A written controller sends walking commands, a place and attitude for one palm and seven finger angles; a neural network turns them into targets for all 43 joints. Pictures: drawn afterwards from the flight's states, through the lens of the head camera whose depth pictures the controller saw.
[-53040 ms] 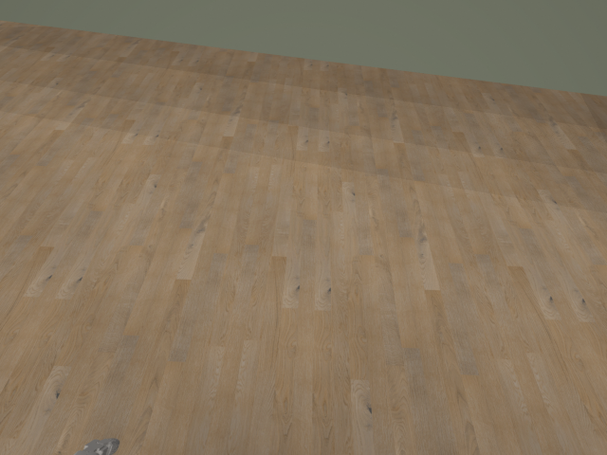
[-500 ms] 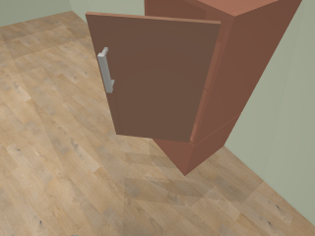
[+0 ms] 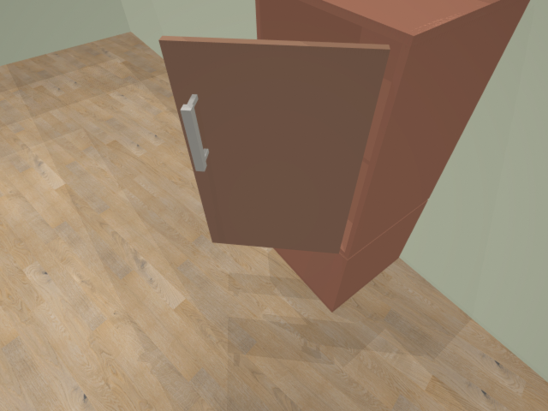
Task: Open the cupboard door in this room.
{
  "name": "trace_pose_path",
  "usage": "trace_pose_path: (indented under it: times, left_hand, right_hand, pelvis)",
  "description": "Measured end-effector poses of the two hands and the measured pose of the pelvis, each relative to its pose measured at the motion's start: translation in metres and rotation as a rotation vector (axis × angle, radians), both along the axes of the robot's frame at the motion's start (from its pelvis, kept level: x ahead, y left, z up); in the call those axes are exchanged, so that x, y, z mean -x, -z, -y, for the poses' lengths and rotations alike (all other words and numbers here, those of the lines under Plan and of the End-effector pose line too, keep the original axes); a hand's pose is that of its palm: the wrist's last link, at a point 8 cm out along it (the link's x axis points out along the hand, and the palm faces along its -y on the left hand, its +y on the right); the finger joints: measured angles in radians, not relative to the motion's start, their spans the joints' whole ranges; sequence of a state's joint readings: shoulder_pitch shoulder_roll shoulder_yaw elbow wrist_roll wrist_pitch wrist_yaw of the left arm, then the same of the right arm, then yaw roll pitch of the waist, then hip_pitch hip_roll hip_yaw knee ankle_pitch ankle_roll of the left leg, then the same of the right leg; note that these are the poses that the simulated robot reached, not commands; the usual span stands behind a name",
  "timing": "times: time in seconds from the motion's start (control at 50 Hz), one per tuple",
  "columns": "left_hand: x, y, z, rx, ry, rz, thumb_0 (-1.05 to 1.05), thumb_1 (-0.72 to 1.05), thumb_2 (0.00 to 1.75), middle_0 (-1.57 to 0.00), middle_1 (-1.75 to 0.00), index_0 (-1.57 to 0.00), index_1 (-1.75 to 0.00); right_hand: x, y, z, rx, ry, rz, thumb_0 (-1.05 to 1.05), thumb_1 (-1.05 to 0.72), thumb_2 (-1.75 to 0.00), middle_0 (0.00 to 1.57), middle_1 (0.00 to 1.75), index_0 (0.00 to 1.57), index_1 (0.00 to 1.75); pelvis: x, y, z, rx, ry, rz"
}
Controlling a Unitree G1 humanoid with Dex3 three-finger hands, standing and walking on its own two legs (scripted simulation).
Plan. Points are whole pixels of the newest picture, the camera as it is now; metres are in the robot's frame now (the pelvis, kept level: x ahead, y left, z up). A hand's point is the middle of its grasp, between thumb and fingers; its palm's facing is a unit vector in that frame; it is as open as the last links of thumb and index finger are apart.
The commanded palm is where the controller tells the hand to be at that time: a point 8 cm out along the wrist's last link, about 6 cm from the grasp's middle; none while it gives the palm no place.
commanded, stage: come to a stop and stand still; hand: left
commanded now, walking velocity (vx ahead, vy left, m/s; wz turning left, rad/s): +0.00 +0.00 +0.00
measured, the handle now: (197, 134) +0.59 +0.19 +0.07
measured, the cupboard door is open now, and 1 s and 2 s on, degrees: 46 46 46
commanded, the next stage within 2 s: look again from close up in 0.18 s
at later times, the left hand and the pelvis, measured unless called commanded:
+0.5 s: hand out of the picture +0.07 +0.16 -0.16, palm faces -0.03 -0.96 -0.26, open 7.4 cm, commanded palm none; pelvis +0.02 -0.04 +0.01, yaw -1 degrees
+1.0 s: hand out of the picture +0.14 +0.13 -0.10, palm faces +0.22 -0.95 -0.20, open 7.5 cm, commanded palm +0.13 +0.19 -0.05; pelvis +0.02 -0.07 +0.00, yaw +1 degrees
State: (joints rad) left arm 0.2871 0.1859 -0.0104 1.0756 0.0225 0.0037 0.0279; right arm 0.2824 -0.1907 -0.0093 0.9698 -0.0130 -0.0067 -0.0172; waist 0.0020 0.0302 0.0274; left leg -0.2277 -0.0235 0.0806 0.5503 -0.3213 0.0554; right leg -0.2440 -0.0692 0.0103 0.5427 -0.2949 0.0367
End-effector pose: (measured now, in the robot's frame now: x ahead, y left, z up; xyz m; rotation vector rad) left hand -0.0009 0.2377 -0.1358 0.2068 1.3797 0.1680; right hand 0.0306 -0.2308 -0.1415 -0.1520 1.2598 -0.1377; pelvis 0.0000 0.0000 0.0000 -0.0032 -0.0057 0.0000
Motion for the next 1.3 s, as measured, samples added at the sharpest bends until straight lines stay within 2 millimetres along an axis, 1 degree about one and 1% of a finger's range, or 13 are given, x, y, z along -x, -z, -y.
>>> trace_pose_path:
  times: [0.1,0.22,0.46,0.58,0.72,0.92,0.94,0.96,1.06,1.12,1.16,1.22,1.3]
  left_hand:
    - [-0.003,-0.008,-0.006,-0.028,0.001,-0.006,0.01,0.9,0.89,-0.2,-0.3,-0.2,-0.3]
    - [-0.017,-0.014,-0.003,-0.043,0.014,0.009,0.01,0.9,0.9,-0.2,-0.3,-0.2,-0.3]
    - [-0.057,-0.013,0.026,-0.024,0.045,0.07,0.01,0.9,0.89,-0.2,-0.3,-0.2,-0.3]
    - [-0.07,-0.012,0.041,-0.011,0.054,0.088,0.01,0.9,0.89,-0.2,-0.3,-0.2,-0.3]
    - [-0.073,-0.011,0.053,-0.005,0.049,0.089,0.01,0.9,0.89,-0.2,-0.3,-0.2,-0.3]
    - [-0.063,-0.009,0.061,-0.013,0.025,0.074,0.01,0.9,0.89,-0.2,-0.3,-0.2,-0.3]
    - [-0.071,-0.014,0.061,-0.003,-0.034,0.133,0.01,0.9,0.89,-0.2,-0.3,-0.2,-0.3]
    - [-0.086,-0.028,0.059,-0.005,-0.066,0.262,0.01,0.9,0.89,-0.2,-0.3,-0.2,-0.3]
    - [-0.159,-0.114,0.055,0.003,-0.094,0.916,0.02,0.86,0.88,-0.2,-0.32,-0.2,-0.32]
    - [-0.179,-0.139,0.053,0.054,0.003,1.195,0.01,0.82,0.86,-0.21,-0.35,-0.2,-0.35]
    - [-0.179,-0.143,0.054,0.095,0.104,1.32,0.01,0.78,0.84,-0.21,-0.38,-0.2,-0.38]
    - [-0.167,-0.13,0.054,0.168,0.245,1.382,0.01,0.72,0.82,-0.21,-0.41,-0.21,-0.42]
    - [-0.143,-0.105,0.043,0.237,0.209,1.336,0.01,0.63,0.78,-0.22,-0.47,-0.22,-0.47]
  right_hand:
    - [-0.007,0.002,0.001,-0.015,-0.009,0.005,0.01,-0.94,-0.9,0.2,0.3,0.2,0.3]
    - [-0.012,0.004,0.008,-0.023,-0.015,-0.01,0.01,-0.92,-0.9,0.2,0.3,0.2,0.3]
    - [-0.016,0.001,0.039,0.0,0.0,-0.046,0.0,-0.91,-0.9,0.2,0.3,0.2,0.3]
    - [-0.016,-0.001,0.054,0.012,0.006,-0.062,0.0,-0.91,-0.9,0.2,0.3,0.2,0.3]
    - [-0.018,-0.002,0.066,0.019,0.008,-0.076,0.0,-0.91,-0.9,0.2,0.3,0.2,0.3]
    - [-0.022,-0.004,0.076,0.022,0.01,-0.078,0.0,-0.91,-0.9,0.2,0.3,0.2,0.3]
    - [-0.026,-0.005,0.077,0.027,0.014,-0.044,0.01,-0.91,-0.9,0.2,0.3,0.2,0.3]
    - [-0.032,-0.009,0.079,0.044,0.009,0.019,0.01,-0.91,-0.9,0.2,0.3,0.2,0.3]
    - [-0.081,-0.026,0.083,0.079,-0.022,0.356,0.01,-0.91,-0.9,0.2,0.3,0.2,0.3]
    - [-0.113,-0.036,0.086,0.085,-0.065,0.528,0.01,-0.91,-0.9,0.2,0.3,0.2,0.3]
    - [-0.133,-0.042,0.087,0.09,-0.102,0.631,0.01,-0.91,-0.9,0.2,0.3,0.2,0.3]
    - [-0.155,-0.046,0.087,0.1,-0.155,0.754,0.01,-0.91,-0.9,0.2,0.3,0.2,0.3]
    - [-0.167,-0.049,0.079,0.113,-0.187,0.838,0.01,-0.91,-0.9,0.2,0.3,0.2,0.3]
  pelvis:
    - [-0.004,-0.003,0.001,-0.012,0.009,0.004]
    - [-0.009,-0.005,0.008,-0.02,0.012,0.0]
    - [-0.018,-0.007,0.031,-0.023,0.013,-0.002]
    - [-0.022,-0.007,0.044,-0.021,0.011,-0.005]
    - [-0.025,-0.008,0.056,-0.019,0.008,-0.007]
    - [-0.027,-0.008,0.067,-0.01,0.002,-0.007]
    - [-0.026,-0.007,0.067,-0.006,0.001,-0.009]
    - [-0.026,-0.006,0.067,-0.009,0.0,-0.009]
    - [-0.015,0.001,0.064,-0.017,-0.052,-0.049]
    - [-0.001,0.015,0.066,-0.023,-0.045,-0.107]
    - [0.009,0.028,0.067,-0.028,-0.039,-0.145]
    - [0.022,0.049,0.067,-0.03,-0.036,-0.181]
    - [0.034,0.068,0.063,-0.018,-0.04,-0.191]
